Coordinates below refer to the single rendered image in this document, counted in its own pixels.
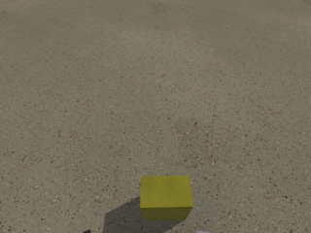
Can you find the carton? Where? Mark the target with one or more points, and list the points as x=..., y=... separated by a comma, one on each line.
x=165, y=197

